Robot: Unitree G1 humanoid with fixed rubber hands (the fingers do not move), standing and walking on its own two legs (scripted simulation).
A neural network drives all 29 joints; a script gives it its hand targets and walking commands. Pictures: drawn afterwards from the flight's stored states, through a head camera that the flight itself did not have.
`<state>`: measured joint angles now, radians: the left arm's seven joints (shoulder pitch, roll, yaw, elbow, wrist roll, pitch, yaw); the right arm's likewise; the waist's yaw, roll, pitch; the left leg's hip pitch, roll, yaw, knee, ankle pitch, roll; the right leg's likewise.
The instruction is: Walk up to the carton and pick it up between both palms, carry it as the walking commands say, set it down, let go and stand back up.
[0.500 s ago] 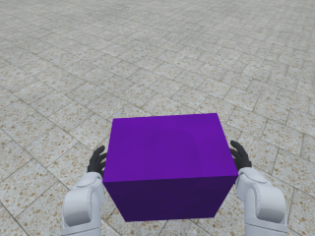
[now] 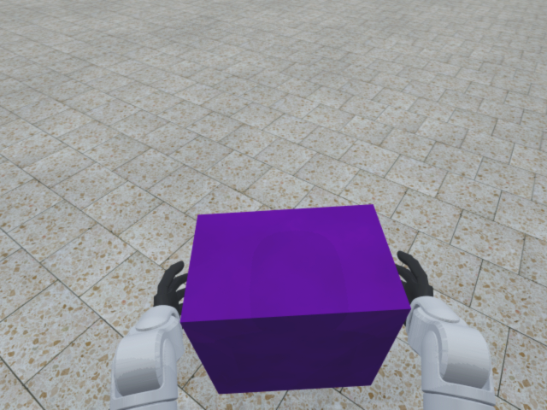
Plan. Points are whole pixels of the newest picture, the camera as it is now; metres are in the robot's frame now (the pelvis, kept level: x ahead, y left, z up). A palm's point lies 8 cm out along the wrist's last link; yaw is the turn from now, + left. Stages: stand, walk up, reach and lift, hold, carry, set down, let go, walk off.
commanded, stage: carry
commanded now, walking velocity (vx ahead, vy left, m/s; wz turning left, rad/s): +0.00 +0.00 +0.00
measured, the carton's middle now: (290, 306) +0.29 -0.01 +0.01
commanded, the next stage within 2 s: hold in 0.06 s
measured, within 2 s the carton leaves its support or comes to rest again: neither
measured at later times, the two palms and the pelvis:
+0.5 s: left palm (184, 329) +0.25 +0.15 +0.02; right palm (423, 326) +0.25 -0.19 +0.03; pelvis -0.01 -0.01 +0.01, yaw +0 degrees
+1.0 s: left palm (196, 321) +0.29 +0.15 -0.05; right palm (402, 319) +0.29 -0.20 -0.04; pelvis +0.00 -0.01 +0.00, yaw +0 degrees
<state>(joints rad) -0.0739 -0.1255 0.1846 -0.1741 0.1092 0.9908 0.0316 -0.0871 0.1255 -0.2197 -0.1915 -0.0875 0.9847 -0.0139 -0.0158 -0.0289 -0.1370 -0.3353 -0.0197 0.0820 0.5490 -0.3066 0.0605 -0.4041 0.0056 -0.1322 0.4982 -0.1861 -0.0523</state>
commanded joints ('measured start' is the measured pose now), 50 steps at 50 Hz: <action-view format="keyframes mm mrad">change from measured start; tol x16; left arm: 1 -465 -631 -637 -69 -231 -39 -177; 3 -466 -643 -673 -114 -250 -18 -171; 5 -287 -382 -240 367 52 -177 -126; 9 -403 -631 -643 -28 -157 -311 -142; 13 -379 -568 -627 -19 -148 -339 -143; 22 -357 -315 -404 289 -34 -345 -130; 34 -774 -622 -324 489 5 -545 -204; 50 -615 -700 -325 651 50 -746 -242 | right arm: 1 -481 609 684 -59 242 -32 183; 3 -491 597 696 -103 260 -8 176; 5 -303 339 301 333 8 -169 123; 12 -461 486 656 -103 181 -309 140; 22 -296 352 412 248 -2 -292 104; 31 -731 567 431 387 22 -413 182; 38 -599 781 358 678 -56 -496 242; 50 -521 706 352 663 -63 -688 238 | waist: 1 3 15 -225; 3 -2 68 -195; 4 9 229 189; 5 17 174 194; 11 -26 126 -346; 21 22 19 56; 50 -38 1 -257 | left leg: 1 78 144 -95 -75 84 -3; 5 -100 40 -273 -265 -29 25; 11 249 20 -261 -130 695 -23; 19 66 -6 -259 -188 88 -5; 30 -44 40 -259 -174 -146 34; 50 -170 -30 -261 48 398 -9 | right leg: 1 167 -147 180 -77 108 -8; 3 157 -148 165 -53 123 -14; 4 404 67 160 -18 30 -28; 12 540 78 219 -5 462 -20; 24 420 15 265 -89 -144 1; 32 381 34 249 39 -108 10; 50 224 11 292 153 502 26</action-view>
